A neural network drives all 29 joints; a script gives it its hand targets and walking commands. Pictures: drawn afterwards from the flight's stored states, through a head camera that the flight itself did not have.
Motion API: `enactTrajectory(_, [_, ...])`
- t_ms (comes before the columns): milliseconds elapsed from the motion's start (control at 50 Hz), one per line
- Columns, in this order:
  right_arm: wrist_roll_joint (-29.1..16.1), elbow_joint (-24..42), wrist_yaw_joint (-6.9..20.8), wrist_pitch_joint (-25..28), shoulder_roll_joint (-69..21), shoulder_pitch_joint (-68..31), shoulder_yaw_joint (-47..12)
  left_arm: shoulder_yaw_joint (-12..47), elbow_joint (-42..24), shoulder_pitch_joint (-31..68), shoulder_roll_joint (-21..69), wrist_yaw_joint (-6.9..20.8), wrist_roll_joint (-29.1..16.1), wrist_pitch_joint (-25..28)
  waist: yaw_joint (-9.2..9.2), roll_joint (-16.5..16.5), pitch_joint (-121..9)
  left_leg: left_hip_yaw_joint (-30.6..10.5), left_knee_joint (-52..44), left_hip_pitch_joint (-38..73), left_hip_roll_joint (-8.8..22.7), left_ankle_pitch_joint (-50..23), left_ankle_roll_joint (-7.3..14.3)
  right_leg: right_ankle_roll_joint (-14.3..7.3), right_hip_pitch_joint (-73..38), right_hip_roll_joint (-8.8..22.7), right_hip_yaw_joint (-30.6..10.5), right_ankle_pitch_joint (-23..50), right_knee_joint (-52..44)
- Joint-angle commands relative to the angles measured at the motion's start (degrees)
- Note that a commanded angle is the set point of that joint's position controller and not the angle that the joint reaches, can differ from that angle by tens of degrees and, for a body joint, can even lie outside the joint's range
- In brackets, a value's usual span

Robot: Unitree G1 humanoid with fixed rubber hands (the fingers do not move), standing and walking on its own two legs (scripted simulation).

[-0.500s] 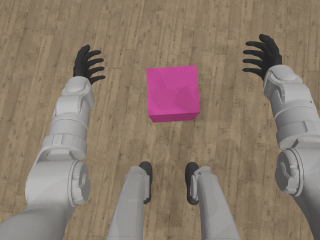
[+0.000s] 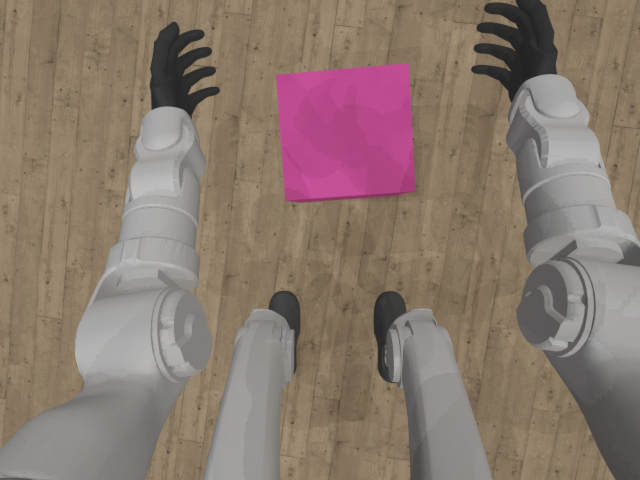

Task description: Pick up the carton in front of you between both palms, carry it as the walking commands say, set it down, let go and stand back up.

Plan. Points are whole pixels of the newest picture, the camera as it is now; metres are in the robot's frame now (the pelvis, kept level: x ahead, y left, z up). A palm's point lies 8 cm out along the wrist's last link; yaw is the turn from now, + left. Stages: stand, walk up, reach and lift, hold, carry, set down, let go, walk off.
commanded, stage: reach and lift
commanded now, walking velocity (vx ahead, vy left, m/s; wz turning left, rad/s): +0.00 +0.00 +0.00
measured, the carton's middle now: (343, 145) +0.51 -0.01 -0.48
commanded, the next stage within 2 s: none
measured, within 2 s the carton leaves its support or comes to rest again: leaves its support in 1.52 s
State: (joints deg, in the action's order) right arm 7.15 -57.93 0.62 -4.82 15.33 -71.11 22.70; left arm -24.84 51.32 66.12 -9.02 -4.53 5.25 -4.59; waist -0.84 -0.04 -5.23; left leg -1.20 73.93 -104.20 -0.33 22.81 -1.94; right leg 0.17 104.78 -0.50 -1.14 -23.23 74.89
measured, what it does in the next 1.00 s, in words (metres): lowers itself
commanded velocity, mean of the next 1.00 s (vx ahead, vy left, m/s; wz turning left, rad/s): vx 0.00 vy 0.00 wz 0.00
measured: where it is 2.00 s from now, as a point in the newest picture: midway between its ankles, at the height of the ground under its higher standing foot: (335, 351)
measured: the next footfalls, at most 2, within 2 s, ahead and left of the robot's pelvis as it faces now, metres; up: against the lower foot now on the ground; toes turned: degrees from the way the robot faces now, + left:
none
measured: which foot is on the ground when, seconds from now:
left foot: down 0.00-1.00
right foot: down 0.00-1.00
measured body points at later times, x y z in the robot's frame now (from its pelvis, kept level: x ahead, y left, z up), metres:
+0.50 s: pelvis -0.06 +0.00 -0.20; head +0.32 -0.01 +0.04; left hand +0.51 +0.18 -0.37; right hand +0.53 -0.20 -0.37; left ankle +0.06 +0.13 -0.57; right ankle +0.05 -0.12 -0.57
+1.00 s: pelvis -0.05 +0.01 -0.23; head +0.33 -0.01 +0.00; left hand +0.52 +0.16 -0.41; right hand +0.53 -0.18 -0.41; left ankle +0.06 +0.13 -0.57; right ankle +0.05 -0.12 -0.57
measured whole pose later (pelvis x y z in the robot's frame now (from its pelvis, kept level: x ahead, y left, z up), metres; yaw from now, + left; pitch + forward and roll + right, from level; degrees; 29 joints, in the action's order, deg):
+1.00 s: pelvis -0.05 +0.01 -0.23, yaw +0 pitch +38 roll +1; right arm -12.1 -70.8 -4.4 -3.6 24.1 -91.2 2.4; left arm -7.1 67.0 88.0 -18.1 -8.1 -12.2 -3.3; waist -0.5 1.0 22.1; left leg -1.1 125.9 -129.4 -1.9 34.0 -2.6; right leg 1.3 130.0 -1.3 -2.1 -34.3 126.8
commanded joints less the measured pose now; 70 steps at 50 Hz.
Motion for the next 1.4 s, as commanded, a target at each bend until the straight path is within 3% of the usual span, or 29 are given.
enactTrajectory(0, [-1.6,5.3,-1.1,1.7,6.5,-10.4,-1.3,1.7,-4.6,9.8,-5.3,-0.7,-1.5,1.7,0.40,-1.3,-52.6,2.6,6.6,17.8,-4.1,-27.0,-1.7,1.5,-28.4,-3.2,0.1,33.1,6.7])
enactTrajectory(120, [-10.1,6.5,-3.2,1.6,12.8,-17.0,-9.5,9.0,-6.2,15.3,-10.1,-3.5,-9.2,0.9,0.39,-1.1,-64.2,3.2,20.1,21.6,-4.0,-26.7,-1.7,1.8,-23.3,-3.0,1.8,28.8,19.6])
enactTrajectory(220, [-16.2,6.8,-4.4,-0.1,16.6,-24.2,-14.6,13.2,-7.0,22.5,-13.7,-5.2,-14.9,-0.9,0.27,-2.2,-67.8,4.3,27.2,21.4,-3.7,-19.6,-1.3,1.6,-22.1,-2.4,2.9,20.5,26.6])
enactTrajectory(320, [-18.1,1.2,-4.7,-1.9,17.8,-31.6,-16.8,14.4,-1.5,29.8,-15.2,-5.3,-16.6,-2.7,-0.08,-3.2,-57.3,4.8,30.8,14.6,-2.5,-6.2,-1.0,1.4,-16.6,-1.0,2.7,7.0,30.1])
enactTrajectory(400, [-18.1,-5.1,-4.4,-1.5,17.9,-34.7,-17.7,14.1,5.0,33.7,-15.8,-4.5,-16.2,-2.1,-0.31,-2.8,-47.5,4.6,34.1,9.8,-1.7,-0.8,-0.8,1.0,-11.9,-0.1,2.0,1.6,32.8])
enactTrajectory(500, [-17.9,-9.4,-4.2,0.1,18.7,-37.8,-18.5,14.2,9.9,37.1,-16.8,-3.4,-15.7,-0.3,-0.24,-2.0,-41.2,4.1,38.7,7.3,-1.2,-1.7,-1.0,1.1,-9.9,0.1,1.2,2.5,37.0])
enactTrajectory(620, [-20.9,-5.6,-5.2,2.0,20.0,-42.6,-20.7,17.2,8.4,42.0,-19.5,-3.8,-18.4,1.8,0.25,-1.8,-48.4,4.2,43.6,12.9,-1.2,-9.7,-0.5,1.6,-13.0,-0.2,1.2,10.6,41.7])
enactTrajectory(640, [-21.4,-4.7,-5.3,2.1,19.9,-42.9,-21.1,17.2,7.3,42.7,-19.7,-4.0,-18.5,1.9,-0.42,-1.2,-48.2,4.7,44.1,11.1,-1.4,-10.3,-0.7,1.4,-14.3,-0.3,0.9,11.4,42.1])
enactTrajectory(760, [-22.1,-4.6,-6.0,2.0,17.7,-38.5,-22.0,19.7,7.1,39.0,-18.0,-3.9,-20.1,2.0,0.24,-1.2,-52.2,4.9,45.7,13.9,-2.2,-16.2,-0.7,1.4,-18.8,-1.1,2.0,18.7,44.3])
enactTrajectory(900, [-19.2,-8.5,-5.1,2.1,14.7,-33.7,-19.6,17.3,11.4,34.0,-15.3,-3.6,-17.6,2.2,0.13,-1.6,-40.8,4.0,44.1,7.1,-2.6,-11.6,-0.7,1.6,-9.1,-1.2,1.9,12.6,43.0])
enactTrajectory(1100, [-18.7,-6.7,-4.5,1.5,8.0,-41.6,-21.7,18.6,8.8,42.2,-8.4,-3.3,-16.9,1.4,0.62,-1.0,-40.1,4.0,42.9,11.1,-3.9,-6.8,-0.5,1.1,-9.4,-2.1,2.3,6.7,41.3])
enactTrajectory(1120, [-18.2,-6.4,-3.9,1.2,4.9,-42.7,-21.9,18.4,8.6,43.0,-5.9,-2.9,-16.0,1.2,0.23,-0.9,-39.4,4.2,42.8,12.0,-4.1,-6.5,-0.3,1.1,-9.6,-2.4,2.5,6.2,41.3])
enactTrajectory(1140, [-18.1,-5.7,-2.1,0.6,-4.3,-45.4,-23.7,19.6,7.6,46.0,2.0,-1.2,-15.3,0.7,-0.49,-1.4,-38.6,4.4,42.6,11.6,-4.6,-6.2,0.0,1.0,-10.2,-3.0,2.6,5.6,41.3])
enactTrajectory(1180, [-16.8,-5.3,2.8,-0.8,-24.4,-50.8,-26.4,22.4,6.6,52.7,22.1,3.7,-13.5,-0.8,-0.07,-1.3,-35.3,4.8,43.2,9.1,-5.6,-4.9,0.0,0.8,-9.3,-4.3,2.7,5.1,41.7])
enactTrajectory(1220, [-14.6,-3.9,7.3,-2.6,-37.4,-49.7,-25.5,22.6,5.7,53.8,34.5,8.4,-11.6,-2.8,0.33,-1.4,-31.3,5.3,44.1,7.0,-6.5,-3.1,0.2,0.3,-8.3,-5.0,3.3,3.9,42.4])
enactTrajectory(1280, [-13.2,-1.0,11.9,-5.3,-45.8,-46.6,-23.9,22.5,3.2,53.2,42.5,12.9,-10.4,-5.4,0.81,-1.1,-29.1,6.1,44.9,4.5,-6.6,-2.2,1.3,-0.4,-5.1,-5.5,4.1,3.0,42.7])
enactTrajectory(1380, [-15.7,6.1,13.6,-7.2,-51.1,-48.5,-27.4,27.0,-3.1,54.0,49.3,14.7,-14.2,-7.2,1.22,-0.9,-39.0,6.4,45.7,7.9,-6.7,-6.9,1.8,-0.6,-8.2,-5.5,4.5,7.3,43.7])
